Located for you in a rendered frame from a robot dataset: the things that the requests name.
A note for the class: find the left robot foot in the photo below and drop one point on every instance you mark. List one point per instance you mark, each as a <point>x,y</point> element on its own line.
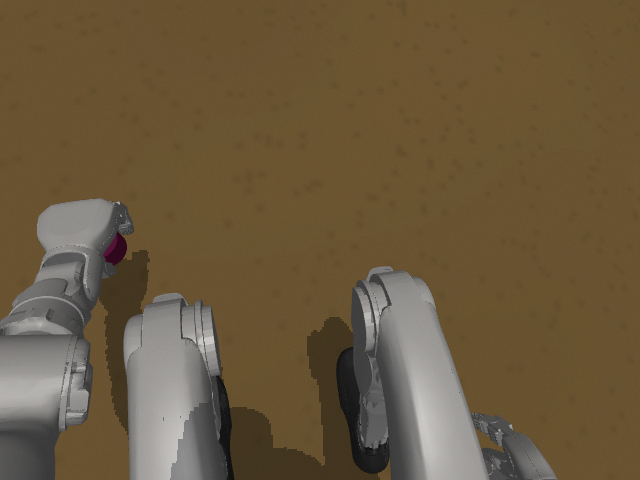
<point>225,431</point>

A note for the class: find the left robot arm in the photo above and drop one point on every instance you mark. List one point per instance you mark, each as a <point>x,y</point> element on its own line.
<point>45,374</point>

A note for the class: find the tin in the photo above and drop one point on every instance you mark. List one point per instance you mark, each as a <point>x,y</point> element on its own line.
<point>117,250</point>

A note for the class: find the left robot hand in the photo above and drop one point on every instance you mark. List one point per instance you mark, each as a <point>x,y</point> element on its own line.
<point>91,223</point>

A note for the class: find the right robot hand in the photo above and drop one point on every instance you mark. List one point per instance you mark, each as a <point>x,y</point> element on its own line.
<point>521,459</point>

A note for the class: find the right robot foot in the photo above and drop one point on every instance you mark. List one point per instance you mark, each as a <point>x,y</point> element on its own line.
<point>369,460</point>

